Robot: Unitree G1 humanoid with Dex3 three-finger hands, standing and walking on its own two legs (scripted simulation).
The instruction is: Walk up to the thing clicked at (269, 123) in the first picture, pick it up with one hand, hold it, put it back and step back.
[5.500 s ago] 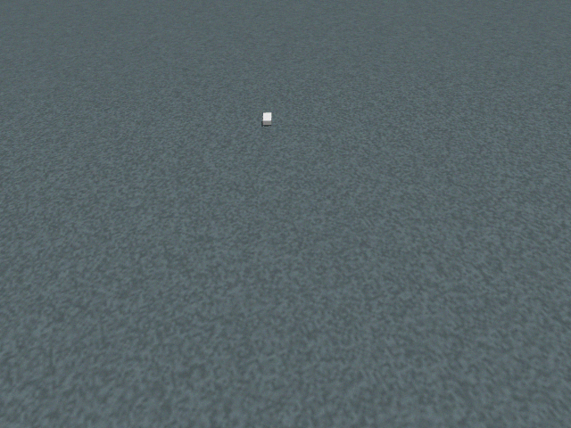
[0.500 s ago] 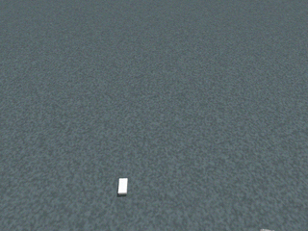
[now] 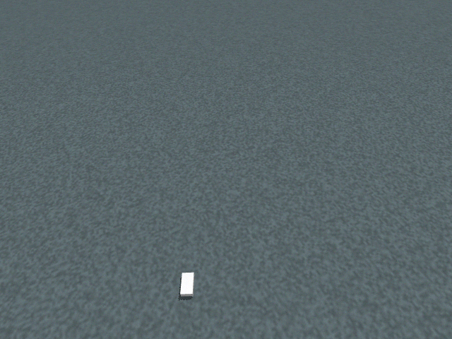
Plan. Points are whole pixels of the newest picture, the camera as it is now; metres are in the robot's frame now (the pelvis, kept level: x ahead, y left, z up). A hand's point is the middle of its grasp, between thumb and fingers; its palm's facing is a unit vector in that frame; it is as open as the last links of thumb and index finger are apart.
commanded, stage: walk up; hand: left
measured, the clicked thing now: (187, 284) +0.49 +0.22 -0.77
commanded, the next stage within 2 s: stand in 0.42 s
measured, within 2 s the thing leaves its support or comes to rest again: neither
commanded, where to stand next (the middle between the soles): +0.10 -0.01 m, yaw -1 degrees
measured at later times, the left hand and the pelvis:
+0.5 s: hand out of the picture +0.09 +0.25 -0.15, palm faces -0.02 -0.94 -0.34, open 7.4 cm; pelvis +0.01 -0.01 +0.00, yaw +0 degrees
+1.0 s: hand out of the picture +0.12 +0.24 -0.15, palm faces -0.01 -0.94 -0.34, open 7.4 cm; pelvis +0.04 -0.02 +0.00, yaw +1 degrees
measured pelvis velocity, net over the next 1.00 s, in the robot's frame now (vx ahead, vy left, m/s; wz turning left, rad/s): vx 0.04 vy -0.02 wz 0.01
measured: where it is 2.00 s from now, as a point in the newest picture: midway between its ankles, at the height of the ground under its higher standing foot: outside the picture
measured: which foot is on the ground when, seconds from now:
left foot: down 0.00-1.00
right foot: down 0.00-1.00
